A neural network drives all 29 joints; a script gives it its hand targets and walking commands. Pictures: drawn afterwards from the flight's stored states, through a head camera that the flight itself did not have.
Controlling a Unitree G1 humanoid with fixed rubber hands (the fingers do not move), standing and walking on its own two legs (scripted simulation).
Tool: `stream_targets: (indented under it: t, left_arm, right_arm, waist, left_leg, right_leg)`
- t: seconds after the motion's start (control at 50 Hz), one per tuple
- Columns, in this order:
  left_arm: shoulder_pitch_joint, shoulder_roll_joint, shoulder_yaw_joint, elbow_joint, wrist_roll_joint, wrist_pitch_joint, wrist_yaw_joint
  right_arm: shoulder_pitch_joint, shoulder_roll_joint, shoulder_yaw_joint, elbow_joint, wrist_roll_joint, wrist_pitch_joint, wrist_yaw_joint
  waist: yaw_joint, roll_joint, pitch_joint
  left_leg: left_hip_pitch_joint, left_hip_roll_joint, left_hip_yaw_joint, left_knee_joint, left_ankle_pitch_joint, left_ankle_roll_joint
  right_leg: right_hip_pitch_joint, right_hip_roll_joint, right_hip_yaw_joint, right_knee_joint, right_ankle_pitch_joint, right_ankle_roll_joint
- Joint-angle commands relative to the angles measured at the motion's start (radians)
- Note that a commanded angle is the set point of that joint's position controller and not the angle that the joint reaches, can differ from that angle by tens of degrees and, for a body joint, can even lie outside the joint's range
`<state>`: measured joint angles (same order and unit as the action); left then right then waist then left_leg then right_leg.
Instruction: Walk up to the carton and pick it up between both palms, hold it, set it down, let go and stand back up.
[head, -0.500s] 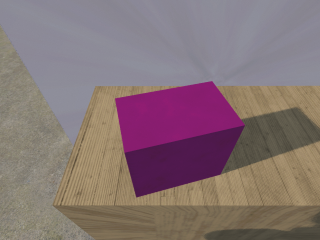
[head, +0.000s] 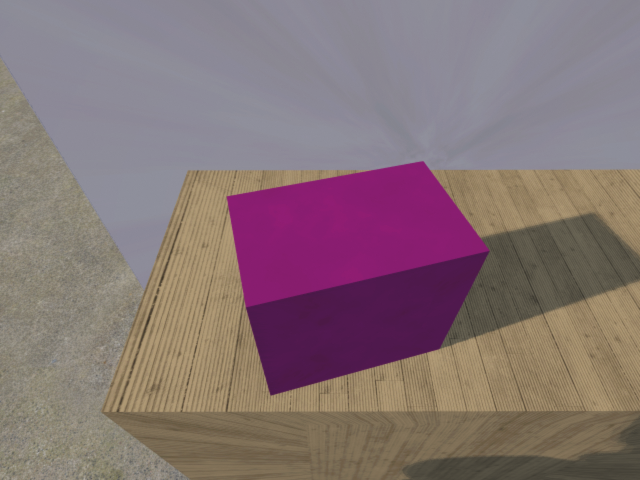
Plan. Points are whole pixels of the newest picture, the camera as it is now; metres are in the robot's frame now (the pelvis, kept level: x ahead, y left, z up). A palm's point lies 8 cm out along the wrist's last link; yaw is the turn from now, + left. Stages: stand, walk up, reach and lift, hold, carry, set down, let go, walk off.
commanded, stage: stand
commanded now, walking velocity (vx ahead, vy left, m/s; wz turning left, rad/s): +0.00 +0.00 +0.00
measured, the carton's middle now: (344, 281) +0.38 +0.00 +0.02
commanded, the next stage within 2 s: none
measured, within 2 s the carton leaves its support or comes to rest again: neither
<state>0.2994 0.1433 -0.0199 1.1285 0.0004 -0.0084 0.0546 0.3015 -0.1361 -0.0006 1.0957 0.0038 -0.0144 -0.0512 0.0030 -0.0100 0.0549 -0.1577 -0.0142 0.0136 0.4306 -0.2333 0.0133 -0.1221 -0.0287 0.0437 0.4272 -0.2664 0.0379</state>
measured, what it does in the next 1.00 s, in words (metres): stands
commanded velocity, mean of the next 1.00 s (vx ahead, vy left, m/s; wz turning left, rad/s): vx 0.00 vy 0.00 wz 0.00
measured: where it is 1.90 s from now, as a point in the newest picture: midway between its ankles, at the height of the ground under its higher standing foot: outside the picture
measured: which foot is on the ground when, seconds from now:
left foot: down 0.00-1.00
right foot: down 0.00-1.00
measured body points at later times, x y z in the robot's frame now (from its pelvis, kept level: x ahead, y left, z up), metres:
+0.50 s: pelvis +0.00 +0.00 +0.00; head +0.01 +0.00 +0.45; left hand +0.00 +0.22 -0.16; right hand +0.00 -0.22 -0.16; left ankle +0.00 +0.11 -0.74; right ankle -0.02 -0.14 -0.74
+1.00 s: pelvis +0.00 +0.00 +0.00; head +0.01 +0.01 +0.45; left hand -0.01 +0.22 -0.16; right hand +0.00 -0.22 -0.16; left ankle +0.00 +0.11 -0.74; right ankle -0.02 -0.14 -0.74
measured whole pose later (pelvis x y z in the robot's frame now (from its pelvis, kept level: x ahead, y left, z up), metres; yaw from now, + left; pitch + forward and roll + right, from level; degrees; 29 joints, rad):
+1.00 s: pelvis +0.00 +0.00 +0.00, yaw -1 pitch -2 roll +0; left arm 0.29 0.15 -0.02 1.13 0.00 -0.01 0.05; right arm 0.30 -0.14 0.00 1.09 0.00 -0.02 -0.05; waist 0.00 -0.01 0.06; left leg -0.14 -0.01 0.03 0.42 -0.24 0.02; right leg -0.11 -0.04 0.05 0.43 -0.27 0.04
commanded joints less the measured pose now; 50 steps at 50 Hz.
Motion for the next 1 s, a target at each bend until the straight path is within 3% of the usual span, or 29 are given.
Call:
stream_targets:
  t: [0.0, 0.98]
  left_arm:
    - [0.096, 0.117, 0.019, -0.020, 0.000, -0.009, 0.006]
    - [0.086, 0.118, 0.016, -0.017, 0.000, -0.010, 0.007]
  right_arm:
    - [0.081, -0.121, -0.019, -0.028, 0.000, -0.013, -0.007]
    - [0.082, -0.122, -0.018, -0.030, 0.000, -0.015, -0.005]
  waist:
    - [0.000, 0.006, 0.052]
    - [0.000, 0.006, 0.052]
  left_leg:
    - [-0.006, 0.113, -0.086, -0.101, 0.159, -0.004]
    - [0.011, 0.118, -0.074, -0.106, 0.184, -0.002]
  right_leg:
    - [-0.077, -0.071, 0.040, -0.083, 0.158, -0.028]
    - [-0.075, -0.073, 0.037, -0.080, 0.166, -0.025]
